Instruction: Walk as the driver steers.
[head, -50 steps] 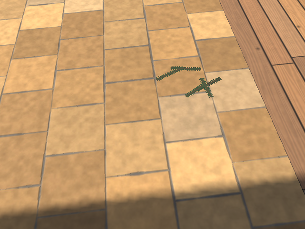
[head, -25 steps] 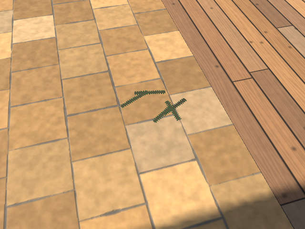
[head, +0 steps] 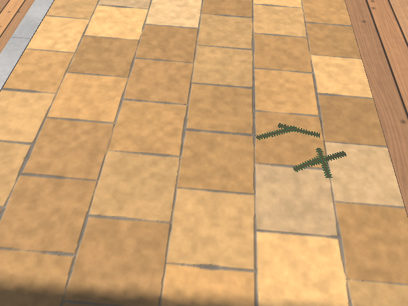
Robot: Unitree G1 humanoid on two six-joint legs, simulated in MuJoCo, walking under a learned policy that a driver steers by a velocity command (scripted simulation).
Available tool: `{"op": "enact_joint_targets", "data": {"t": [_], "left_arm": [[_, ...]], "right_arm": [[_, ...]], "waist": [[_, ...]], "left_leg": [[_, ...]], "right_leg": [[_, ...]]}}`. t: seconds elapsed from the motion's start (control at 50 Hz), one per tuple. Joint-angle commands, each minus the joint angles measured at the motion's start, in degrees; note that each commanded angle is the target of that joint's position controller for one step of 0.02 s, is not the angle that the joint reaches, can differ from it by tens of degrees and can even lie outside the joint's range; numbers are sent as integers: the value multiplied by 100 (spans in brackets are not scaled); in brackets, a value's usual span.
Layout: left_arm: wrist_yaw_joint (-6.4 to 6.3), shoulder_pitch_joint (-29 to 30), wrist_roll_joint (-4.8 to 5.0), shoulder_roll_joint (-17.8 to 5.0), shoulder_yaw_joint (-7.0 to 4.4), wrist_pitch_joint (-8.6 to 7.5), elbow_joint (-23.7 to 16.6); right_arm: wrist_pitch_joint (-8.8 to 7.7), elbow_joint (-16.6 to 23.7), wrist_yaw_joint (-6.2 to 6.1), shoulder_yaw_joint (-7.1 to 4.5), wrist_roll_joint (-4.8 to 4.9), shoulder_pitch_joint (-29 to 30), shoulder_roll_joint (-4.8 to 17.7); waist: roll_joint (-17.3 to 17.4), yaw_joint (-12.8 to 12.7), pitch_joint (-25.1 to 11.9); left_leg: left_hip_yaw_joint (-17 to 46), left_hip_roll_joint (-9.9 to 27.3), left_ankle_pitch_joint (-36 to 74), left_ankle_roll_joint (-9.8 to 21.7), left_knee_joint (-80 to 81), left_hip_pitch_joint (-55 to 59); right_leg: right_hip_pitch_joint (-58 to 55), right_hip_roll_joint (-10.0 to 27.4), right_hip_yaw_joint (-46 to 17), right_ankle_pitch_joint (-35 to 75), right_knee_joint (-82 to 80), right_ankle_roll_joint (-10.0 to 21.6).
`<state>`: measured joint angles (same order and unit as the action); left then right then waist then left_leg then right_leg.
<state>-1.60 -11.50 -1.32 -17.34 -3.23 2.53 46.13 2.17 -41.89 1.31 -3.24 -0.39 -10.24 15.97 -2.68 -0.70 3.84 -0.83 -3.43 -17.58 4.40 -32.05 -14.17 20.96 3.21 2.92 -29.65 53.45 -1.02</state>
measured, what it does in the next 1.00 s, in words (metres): steps on the spot: right foot, then left foot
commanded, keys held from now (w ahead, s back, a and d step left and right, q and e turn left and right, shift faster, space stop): q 0.08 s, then no key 0.18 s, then e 0.74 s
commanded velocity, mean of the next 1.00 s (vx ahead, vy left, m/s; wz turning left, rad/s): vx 0.00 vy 0.00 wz -0.13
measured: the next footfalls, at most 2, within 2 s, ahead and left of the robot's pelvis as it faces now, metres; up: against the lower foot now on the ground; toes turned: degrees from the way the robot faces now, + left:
right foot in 0.38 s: +0.07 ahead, -0.11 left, +0.00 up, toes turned +7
left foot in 0.72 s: +0.02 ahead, +0.10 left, +0.00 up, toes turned -8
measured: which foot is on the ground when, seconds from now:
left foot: down 0.00-0.40, up 0.42-0.70, down 0.72-1.00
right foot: up 0.00-0.36, down 0.38-0.72, up 0.74-1.00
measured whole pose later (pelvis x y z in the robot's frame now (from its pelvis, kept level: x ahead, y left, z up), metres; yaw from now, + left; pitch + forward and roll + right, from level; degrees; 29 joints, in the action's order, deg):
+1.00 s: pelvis -0.02 +0.02 +0.01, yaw -13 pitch +0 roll -1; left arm 2.6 -10.0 -0.9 -18.0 -4.4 5.0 46.2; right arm 0.7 -43.2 -2.3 -1.3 -1.5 -13.7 15.0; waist -1.7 0.8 4.0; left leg -5.9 0.5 -14.3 3.2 -23.2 -9.0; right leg 23.7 -1.9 -1.6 -24.5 54.8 -2.5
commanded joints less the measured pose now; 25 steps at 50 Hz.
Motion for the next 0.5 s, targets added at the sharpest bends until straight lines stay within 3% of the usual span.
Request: {"op": "enact_joint_targets", "data": {"t": [0.02, 0.06, 0.08, 0.14, 0.26, 0.32, 0.36, 0.38, 0.4, 0.42, 0.44, 0.5], "left_arm": [[15, 219, 79, -486, -89, -64, -483], [66, 14, -35, -598, -128, -69, -406], [91, -51, -35, -572, -125, -58, -403], [102, -27, 22, -436, -84, -8, -418], [64, 193, 39, -342, -16, 15, -476], [47, -3, 92, -199, 59, -1, -319], [31, -230, 65, -74, 122, -64, -179], [2, -156, 5, -291, 103, -142, -207], [-16, -193, -65, -755, 54, -225, -298], [51, 103, 73, -952, 9, -225, -241], [128, 206, 92, -751, 31, -238, -284], [136, 83, 95, -841, -42, -191, -251]], "right_arm": [[0, 250, -123, -257, 3, -245, 977], [20, 330, -159, -225, 29, -53, 885], [12, 321, -144, -236, 35, -139, 919], [-33, 265, -143, -229, 13, -309, 913], [-38, 164, -163, -160, -95, -403, 883], [-68, 91, -190, 3, -138, -182, 599], [-88, -10, -245, 86, -80, -63, 558], [-120, -45, -265, 99, -102, -220, 556], [-130, 5, -275, 97, -125, -455, 510], [-57, -75, -303, 86, -48, -507, 505], [-30, -151, -345, 72, -79, -442, 648], [-49, -157, -320, 28, -33, -233, 614]], "waist": [[758, 98, -207], [924, 15, -412], [857, 19, -547], [819, 99, -595], [967, 268, -456], [933, 185, -518], [708, -65, -443], [412, 26, -444], [-376, 216, -591], [-870, 364, -412], [-765, 300, -322], [-816, 152, -320]], "left_leg": [[1847, 1639, 3366, 1006, 1335, 848], [1602, 1287, 3545, 847, 1300, 887], [1604, 1263, 3582, 848, 1275, 933], [1640, 1288, 3253, 871, 1329, 1033], [1864, 1323, 2456, 880, 1329, 655], [1738, 1308, 2344, 732, 1270, 302], [1586, 1187, 1913, 419, 1068, -82], [1526, 1025, 1525, 164, 912, -249], [1087, 575, 681, -40, 225, -335], [553, 78, -274, -185, 394, 22], [447, 110, -329, -236, 290, 150], [261, -77, -326, -297, -59, -97]], "right_leg": [[1292, -17, -545, 267, 1047, -49], [1077, -120, -457, 691, 949, -132], [1015, -178, -446, 763, 918, -162], [993, -204, -402, 833, 431, -191], [328, -293, -369, 760, -699, -34], [-631, -321, -300, 861, -1675, 94], [-1579, -351, -324, 1910, -3193, 201], [-1874, -12, -895, 2344, -3534, 269], [-1957, 966, -2102, 3217, -3753, 462], [-1064, 1339, -2484, 3829, -3653, 1108], [-954, 1204, -2543, 3609, -3676, 1178], [-1077, 790, -2441, 3360, -3519, 1062]]}}
Velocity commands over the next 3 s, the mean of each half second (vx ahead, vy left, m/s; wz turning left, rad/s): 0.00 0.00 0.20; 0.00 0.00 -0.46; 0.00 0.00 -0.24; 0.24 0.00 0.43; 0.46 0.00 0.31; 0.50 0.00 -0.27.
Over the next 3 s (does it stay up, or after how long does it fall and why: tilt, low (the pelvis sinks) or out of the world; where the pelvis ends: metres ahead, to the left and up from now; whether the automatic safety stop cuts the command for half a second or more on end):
stays up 0.59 0.00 0.01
